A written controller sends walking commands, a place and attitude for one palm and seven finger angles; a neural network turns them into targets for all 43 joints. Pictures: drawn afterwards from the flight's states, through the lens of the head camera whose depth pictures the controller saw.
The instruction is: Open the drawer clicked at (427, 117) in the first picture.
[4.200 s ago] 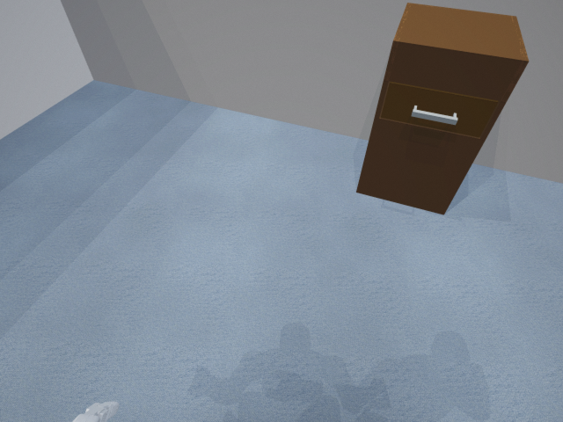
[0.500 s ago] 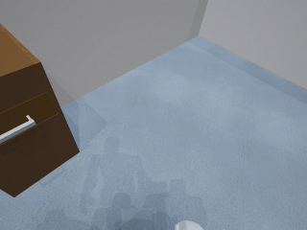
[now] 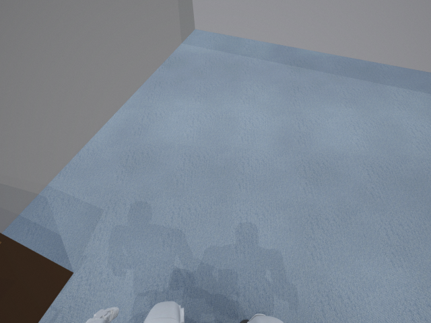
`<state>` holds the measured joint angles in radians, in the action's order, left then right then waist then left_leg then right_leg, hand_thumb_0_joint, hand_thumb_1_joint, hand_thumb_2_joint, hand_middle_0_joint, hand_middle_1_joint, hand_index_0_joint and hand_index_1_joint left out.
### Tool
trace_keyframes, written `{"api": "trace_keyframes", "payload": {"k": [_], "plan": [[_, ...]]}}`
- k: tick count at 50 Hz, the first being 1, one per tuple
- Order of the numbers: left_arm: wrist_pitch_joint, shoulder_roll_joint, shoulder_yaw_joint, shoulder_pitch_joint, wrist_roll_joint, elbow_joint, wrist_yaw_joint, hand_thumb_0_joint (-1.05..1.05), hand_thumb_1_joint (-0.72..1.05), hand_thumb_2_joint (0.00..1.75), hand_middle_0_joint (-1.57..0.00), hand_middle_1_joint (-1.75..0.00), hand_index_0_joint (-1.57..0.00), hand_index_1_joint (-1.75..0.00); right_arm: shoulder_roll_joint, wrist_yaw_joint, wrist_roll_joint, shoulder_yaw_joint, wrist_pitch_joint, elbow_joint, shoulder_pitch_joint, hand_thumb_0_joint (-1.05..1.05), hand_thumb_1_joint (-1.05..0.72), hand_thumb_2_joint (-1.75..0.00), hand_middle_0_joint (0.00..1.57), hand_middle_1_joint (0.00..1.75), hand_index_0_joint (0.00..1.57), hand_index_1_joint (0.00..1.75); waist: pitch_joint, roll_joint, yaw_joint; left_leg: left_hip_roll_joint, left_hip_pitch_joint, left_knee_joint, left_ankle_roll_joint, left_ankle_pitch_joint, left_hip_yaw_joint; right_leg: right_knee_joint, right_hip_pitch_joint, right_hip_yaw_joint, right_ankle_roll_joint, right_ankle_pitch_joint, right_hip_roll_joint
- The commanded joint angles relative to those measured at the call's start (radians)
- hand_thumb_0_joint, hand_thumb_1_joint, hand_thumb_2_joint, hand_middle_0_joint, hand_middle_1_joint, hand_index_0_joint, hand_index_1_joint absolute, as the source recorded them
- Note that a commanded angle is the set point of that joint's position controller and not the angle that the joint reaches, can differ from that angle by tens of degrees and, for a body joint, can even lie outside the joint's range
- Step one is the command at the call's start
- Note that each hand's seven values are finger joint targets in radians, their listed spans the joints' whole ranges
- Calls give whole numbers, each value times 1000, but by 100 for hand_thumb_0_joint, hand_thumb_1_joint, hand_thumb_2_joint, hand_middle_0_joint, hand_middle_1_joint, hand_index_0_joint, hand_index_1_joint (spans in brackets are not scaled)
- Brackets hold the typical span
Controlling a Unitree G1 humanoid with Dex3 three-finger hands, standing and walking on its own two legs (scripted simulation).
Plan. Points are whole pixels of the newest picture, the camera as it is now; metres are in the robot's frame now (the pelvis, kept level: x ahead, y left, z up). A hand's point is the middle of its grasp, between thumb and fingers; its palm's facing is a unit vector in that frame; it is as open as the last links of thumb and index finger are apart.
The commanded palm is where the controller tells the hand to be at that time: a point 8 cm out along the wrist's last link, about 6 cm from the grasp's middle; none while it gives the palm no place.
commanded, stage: walk to a spot facing it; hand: left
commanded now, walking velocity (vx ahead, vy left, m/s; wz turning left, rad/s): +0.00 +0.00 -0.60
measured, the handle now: out of the picture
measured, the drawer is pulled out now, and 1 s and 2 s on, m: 0.00 0.00 0.00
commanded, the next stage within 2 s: turn to face it in 1.64 s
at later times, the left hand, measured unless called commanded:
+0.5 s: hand (103, 320) +0.14 +0.25 -0.16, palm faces -0.25 -0.95 -0.19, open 7.4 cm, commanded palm none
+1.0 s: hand (169, 286) +0.21 +0.12 -0.13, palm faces -0.56 -0.78 -0.27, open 7.4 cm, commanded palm none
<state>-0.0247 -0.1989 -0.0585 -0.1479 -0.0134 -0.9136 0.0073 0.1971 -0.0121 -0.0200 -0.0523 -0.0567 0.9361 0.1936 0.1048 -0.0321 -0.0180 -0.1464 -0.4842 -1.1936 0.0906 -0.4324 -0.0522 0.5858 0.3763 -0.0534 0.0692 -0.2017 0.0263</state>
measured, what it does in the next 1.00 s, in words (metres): steps on the spot, turning right: left foot, then right foot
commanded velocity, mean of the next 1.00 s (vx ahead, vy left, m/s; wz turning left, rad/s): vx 0.02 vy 0.00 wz -0.60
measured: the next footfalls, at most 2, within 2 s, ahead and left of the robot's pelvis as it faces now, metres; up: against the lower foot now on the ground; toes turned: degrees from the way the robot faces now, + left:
left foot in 0.24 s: +0.07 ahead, +0.16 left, +0.00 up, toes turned -4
right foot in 0.72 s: +0.00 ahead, -0.08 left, +0.00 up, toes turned -34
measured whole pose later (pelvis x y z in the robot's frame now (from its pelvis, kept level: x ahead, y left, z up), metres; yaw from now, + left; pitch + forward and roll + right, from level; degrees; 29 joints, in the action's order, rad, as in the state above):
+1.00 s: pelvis +0.01 +0.02 +0.01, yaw -37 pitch +0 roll +1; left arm -0.02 -0.20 -0.05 -0.15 -0.01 -0.90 0.00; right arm 0.24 -0.01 -0.02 -0.07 -0.06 0.92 0.17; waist 0.09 -0.04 -0.02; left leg -0.12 -0.50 -1.06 0.12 -0.37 -0.02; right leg 0.50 0.27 0.02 0.06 -0.24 0.05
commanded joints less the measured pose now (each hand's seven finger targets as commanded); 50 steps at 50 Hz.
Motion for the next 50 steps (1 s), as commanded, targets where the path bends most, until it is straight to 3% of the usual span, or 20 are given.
{"api": "trace_keyframes", "payload": {"k": [1,7,10,11,12,13,14,15,18,21,25,32,34,35,36,37,39,42,45,50], "plan": [[18,-194,-52,5,-9,81,11,0,90,90,-20,-30,-20,-30,83,-5,-3,-22,13,-60,83,0,-90,-90,20,30,20,30,-144,154,-3,26,43,136,-1,56,7,-284,-27,281,83,73,-224],[2,-214,-65,-23,-14,95,1,0,90,90,-20,-30,-20,-30,83,-9,9,-19,36,-111,10,0,-90,-90,20,30,20,30,-176,218,36,95,115,427,-16,6,-1,-233,-83,388,90,107,-209],[-8,-204,-64,10,-6,104,1,0,90,90,-20,-30,-20,-30,92,-18,16,-22,49,-92,88,0,-90,-90,20,30,20,30,-202,204,-9,115,288,692,-29,132,-9,-151,-32,395,29,155,-169],[-12,-170,-56,15,4,120,-2,0,90,90,-20,-30,-20,-30,132,-25,12,-29,58,-87,125,0,-90,-90,20,30,20,30,-219,100,-26,42,416,819,-54,155,54,-70,68,342,-20,71,-105],[-14,-106,-45,0,14,143,-12,0,90,90,-20,-30,-20,-30,227,-24,-2,-46,64,-103,109,0,-90,-90,20,30,20,30,-192,-206,-23,-213,474,959,-127,117,326,150,258,200,-83,-185,35],[-15,-124,-50,13,-4,150,-17,0,90,90,-20,-30,-20,-30,266,-21,-5,-51,56,-127,57,0,-90,-90,20,30,20,30,-122,-268,-12,-363,344,992,-201,163,405,391,282,102,-115,-353,22],[-24,-161,-66,-18,-17,118,-20,0,90,90,-20,-30,-20,-30,207,-21,-8,-36,57,-138,-17,0,-90,-90,20,30,20,30,-95,-180,17,-314,238,995,-205,144,329,517,231,143,-127,-281,-16],[-30,-162,-75,-57,-20,95,-25,0,90,90,-20,-30,-20,-30,169,-25,-5,-25,62,-155,-88,0,-90,-90,20,30,20,30,-81,-202,58,-258,208,986,-184,187,241,580,224,137,-138,-228,-25],[-27,-130,-66,-62,-16,79,-39,0,90,90,-20,-30,-20,-30,156,-30,-6,-22,74,-142,-37,0,-90,-90,20,30,20,30,-105,-129,38,-160,357,880,-171,516,41,656,258,82,-154,-170,-32],[-24,-103,-51,-9,-8,89,-39,0,90,90,-20,-30,-20,-30,159,-31,-4,-32,75,-101,82,0,-90,-90,20,30,20,30,-138,-131,-11,-173,503,815,-188,765,-6,577,272,44,-166,-201,-50],[-30,-89,-42,44,-6,98,-41,0,90,90,-20,-30,-20,-30,177,-23,-4,-47,67,-69,130,0,-90,-90,20,30,20,30,-126,-163,-38,-207,537,803,-203,773,-52,427,231,-9,-163,-233,-73],[-13,-78,-37,35,-6,97,-36,0,90,90,-20,-30,-20,-30,210,-7,-9,-65,58,-51,97,0,-90,-90,20,30,20,30,-127,-202,-23,-253,439,723,-170,702,-134,105,15,-64,-111,-205,-54],[5,-123,-46,-69,-9,67,-28,0,90,90,-20,-30,-20,-30,204,0,2,-64,56,-55,89,0,-90,-90,20,30,20,30,-187,-92,41,-218,342,518,-93,632,-207,-126,-216,-58,-82,33,-57],[20,-234,-64,-151,-19,47,-13,0,90,90,-20,-30,-20,-30,149,7,11,-52,50,-80,104,0,-90,-90,20,30,20,30,-237,182,80,-136,87,299,-32,289,-229,-200,-439,207,-4,271,-250],[20,-321,-84,-215,-7,28,0,0,90,90,-20,-30,-20,-30,88,6,6,-26,44,-134,21,0,-90,-90,20,30,20,30,-237,355,111,6,-121,72,4,-218,-151,-185,-463,469,105,716,-440],[15,-310,-81,-217,4,22,12,0,90,90,-20,-30,-20,-30,111,-10,11,-27,32,-136,11,0,-90,-90,20,30,20,30,-246,277,104,-7,-127,-1,-10,-228,-4,-175,-427,409,160,714,-449],[10,-250,-74,-87,2,58,20,0,90,90,-20,-30,-20,-30,110,-12,7,-28,23,-114,-7,0,-90,-90,20,30,20,30,-160,263,61,-20,-155,-25,-6,-96,33,-223,-329,362,123,448,-351],[15,-194,-50,4,3,87,15,0,90,90,-20,-30,-20,-30,119,-6,-2,-32,16,-71,34,0,-90,-90,20,30,20,30,-136,152,9,-6,-69,34,14,49,20,-218,-225,236,78,435,-253],[21,-201,-50,-25,1,77,10,0,90,90,-20,-30,-20,-30,118,-7,-1,-34,14,-67,32,0,-90,-90,20,30,20,30,-131,159,14,16,-56,85,23,73,25,-222,-220,260,79,429,-236],[19,-211,-55,-58,-4,69,3,0,90,90,-20,-30,-20,-30,126,-3,-4,-31,21,-99,-30,0,-90,-90,20,30,20,30,-131,170,38,36,-56,187,24,64,27,-268,-223,364,100,145,-228]]}}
